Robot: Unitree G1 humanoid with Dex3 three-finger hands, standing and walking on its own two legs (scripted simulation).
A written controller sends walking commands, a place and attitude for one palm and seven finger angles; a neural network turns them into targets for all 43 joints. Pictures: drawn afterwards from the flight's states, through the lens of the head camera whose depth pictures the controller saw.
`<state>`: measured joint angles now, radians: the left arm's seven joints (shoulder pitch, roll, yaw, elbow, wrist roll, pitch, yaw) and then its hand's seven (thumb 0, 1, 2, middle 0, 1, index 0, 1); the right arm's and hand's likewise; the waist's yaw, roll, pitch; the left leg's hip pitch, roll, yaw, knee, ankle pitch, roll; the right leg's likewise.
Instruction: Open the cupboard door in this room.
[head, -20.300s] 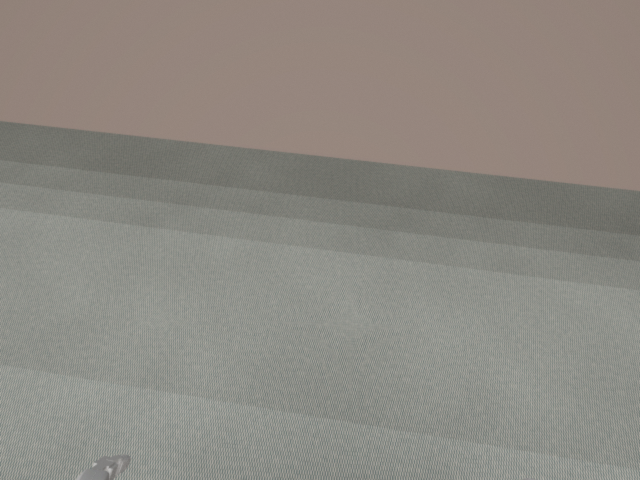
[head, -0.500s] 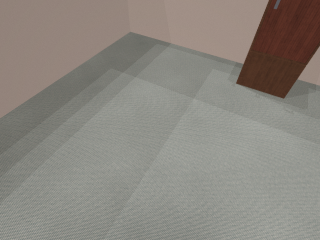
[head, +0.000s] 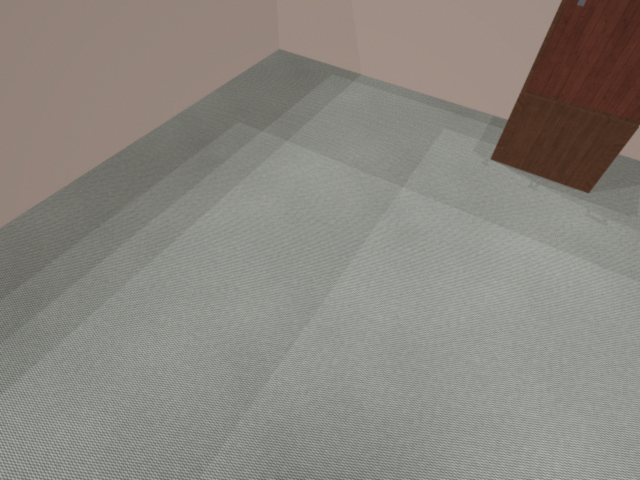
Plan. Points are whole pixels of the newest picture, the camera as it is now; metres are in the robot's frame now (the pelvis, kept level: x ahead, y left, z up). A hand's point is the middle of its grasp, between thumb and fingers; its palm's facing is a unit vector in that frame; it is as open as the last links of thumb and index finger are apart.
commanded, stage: turn or walk to find it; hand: left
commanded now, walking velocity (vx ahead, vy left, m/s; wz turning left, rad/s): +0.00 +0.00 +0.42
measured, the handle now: out of the picture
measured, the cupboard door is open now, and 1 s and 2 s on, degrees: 0 0 0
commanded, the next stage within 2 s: none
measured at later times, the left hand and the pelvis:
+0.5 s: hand out of the picture +0.02 +0.24 -0.18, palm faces +0.19 -0.96 -0.23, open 7.4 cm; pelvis -0.02 +0.02 +0.00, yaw +12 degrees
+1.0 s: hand out of the picture -0.07 +0.14 -0.16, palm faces +0.45 -0.85 -0.27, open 7.4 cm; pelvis -0.02 -0.06 +0.00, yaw +27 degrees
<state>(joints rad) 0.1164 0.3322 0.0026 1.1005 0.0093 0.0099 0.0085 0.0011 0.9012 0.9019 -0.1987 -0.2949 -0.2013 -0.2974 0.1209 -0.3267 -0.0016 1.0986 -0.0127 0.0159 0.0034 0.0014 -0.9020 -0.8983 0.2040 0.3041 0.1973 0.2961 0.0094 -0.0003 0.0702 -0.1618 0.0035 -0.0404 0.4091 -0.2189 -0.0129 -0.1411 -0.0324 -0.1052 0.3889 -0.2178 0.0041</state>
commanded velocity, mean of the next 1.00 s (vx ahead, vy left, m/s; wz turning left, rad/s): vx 0.00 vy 0.00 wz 0.42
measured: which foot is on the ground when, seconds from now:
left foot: down 0.00-0.72, up 0.74-1.00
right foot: down 0.00-0.24, up 0.26-0.70, down 0.72-1.00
